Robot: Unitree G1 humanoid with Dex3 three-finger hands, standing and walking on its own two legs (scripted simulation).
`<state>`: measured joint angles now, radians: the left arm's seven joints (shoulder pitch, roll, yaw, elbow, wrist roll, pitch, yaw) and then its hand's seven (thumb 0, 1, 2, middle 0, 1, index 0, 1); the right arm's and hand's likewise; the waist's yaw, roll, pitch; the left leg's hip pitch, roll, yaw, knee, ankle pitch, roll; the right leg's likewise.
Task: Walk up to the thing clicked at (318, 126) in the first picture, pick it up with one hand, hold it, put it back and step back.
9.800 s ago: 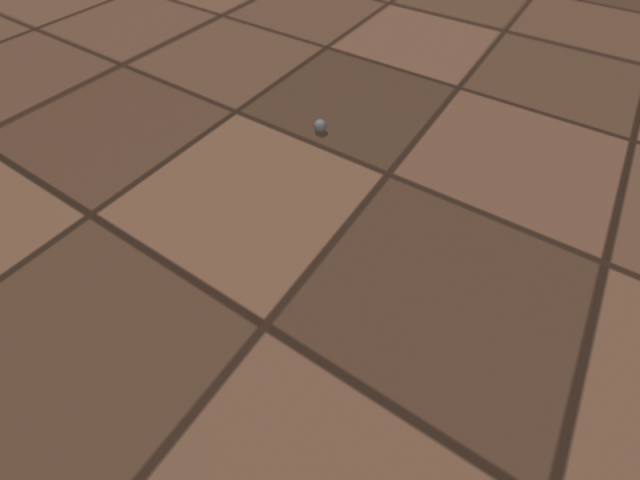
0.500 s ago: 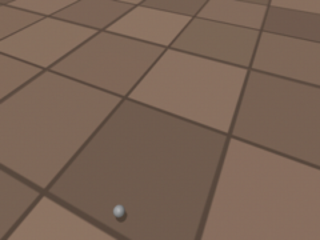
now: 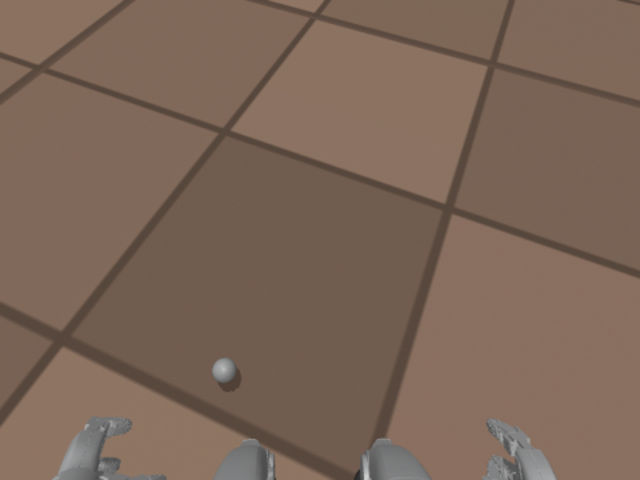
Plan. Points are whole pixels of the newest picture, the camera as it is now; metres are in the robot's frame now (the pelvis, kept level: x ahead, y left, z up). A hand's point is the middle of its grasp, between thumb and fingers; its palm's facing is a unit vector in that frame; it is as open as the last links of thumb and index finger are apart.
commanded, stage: rise first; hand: left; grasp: from above
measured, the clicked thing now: (224, 370) +0.40 +0.24 -0.69
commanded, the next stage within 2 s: none
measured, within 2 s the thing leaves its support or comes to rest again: neither
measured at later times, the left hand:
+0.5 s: hand (135, 474) +0.14 +0.28 -0.25, palm faces -0.31 -0.76 -0.56, open 14.1 cm
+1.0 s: hand (167, 415) +0.25 +0.31 -0.45, palm faces -0.49 -0.30 -0.82, open 14.1 cm
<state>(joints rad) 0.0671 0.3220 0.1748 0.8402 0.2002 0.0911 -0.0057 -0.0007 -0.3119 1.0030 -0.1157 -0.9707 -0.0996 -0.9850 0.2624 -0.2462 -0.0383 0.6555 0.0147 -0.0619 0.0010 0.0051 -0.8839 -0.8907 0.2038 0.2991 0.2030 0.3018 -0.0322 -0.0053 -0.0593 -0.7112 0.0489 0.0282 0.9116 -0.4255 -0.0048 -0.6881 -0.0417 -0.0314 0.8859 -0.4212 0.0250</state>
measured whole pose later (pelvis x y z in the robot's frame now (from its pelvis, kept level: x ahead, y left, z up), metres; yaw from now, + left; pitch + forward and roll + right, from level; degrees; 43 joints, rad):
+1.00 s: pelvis -0.09 -0.01 -0.31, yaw -3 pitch +33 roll -4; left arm -0.44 0.59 0.18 0.90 0.90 -0.23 0.12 0.00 -0.55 1.04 -0.08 -1.04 -0.07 -1.05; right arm 0.08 -0.27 -0.07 0.72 -0.04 -0.10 0.07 0.01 -0.89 -0.89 0.20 0.30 0.20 0.30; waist -0.02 0.00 -0.11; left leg -2.06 0.06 -0.08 2.13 -0.66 -0.01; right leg -2.00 -0.04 -0.04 2.09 -0.67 0.01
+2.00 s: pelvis -0.08 +0.00 -0.40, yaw -5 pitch +33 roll -7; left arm -0.75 0.73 0.18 1.33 1.31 -0.35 0.42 0.00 -0.51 0.99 -0.08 -1.04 -0.09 -1.03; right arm 0.07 -0.26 -0.03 0.79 -0.16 -0.03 0.14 0.00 -0.90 -0.90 0.20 0.30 0.20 0.30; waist -0.12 -0.03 -0.07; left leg -2.31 0.04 -0.12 2.42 -0.69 0.00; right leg -2.23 -0.03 -0.05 2.35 -0.70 0.03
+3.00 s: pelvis -0.08 +0.00 -0.41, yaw -8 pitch +34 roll -8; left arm -0.95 0.74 0.18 1.49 1.28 -0.16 0.47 0.00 -0.47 0.95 -0.07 -1.10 -0.11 -1.05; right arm 0.13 -0.28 0.07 0.76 -0.19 -0.06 0.17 0.00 -0.90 -0.89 0.20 0.30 0.20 0.30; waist -0.27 0.00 0.00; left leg -2.36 0.06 -0.16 2.47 -0.71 0.00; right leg -2.28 0.00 -0.08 2.38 -0.69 0.04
